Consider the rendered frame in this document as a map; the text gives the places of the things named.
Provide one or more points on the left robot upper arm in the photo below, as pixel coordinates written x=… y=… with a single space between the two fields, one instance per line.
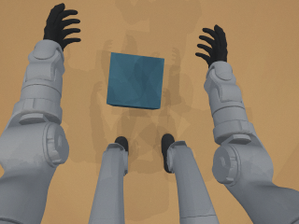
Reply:
x=29 y=154

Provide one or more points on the robot left thigh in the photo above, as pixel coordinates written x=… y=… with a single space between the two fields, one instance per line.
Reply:
x=108 y=199

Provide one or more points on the robot left hand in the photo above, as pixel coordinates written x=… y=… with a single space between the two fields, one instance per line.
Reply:
x=54 y=29

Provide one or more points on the robot right hand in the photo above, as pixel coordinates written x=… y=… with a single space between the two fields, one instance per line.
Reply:
x=218 y=52

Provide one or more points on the left robot forearm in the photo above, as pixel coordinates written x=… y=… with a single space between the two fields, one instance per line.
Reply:
x=42 y=86

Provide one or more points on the carton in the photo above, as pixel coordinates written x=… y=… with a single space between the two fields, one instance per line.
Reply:
x=135 y=81

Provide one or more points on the left robot shin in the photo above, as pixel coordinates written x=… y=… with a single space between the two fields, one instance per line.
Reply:
x=112 y=145

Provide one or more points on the right robot forearm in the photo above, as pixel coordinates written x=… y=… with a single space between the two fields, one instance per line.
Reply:
x=231 y=124

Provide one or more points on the right robot upper arm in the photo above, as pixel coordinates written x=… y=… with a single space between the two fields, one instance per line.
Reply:
x=247 y=172

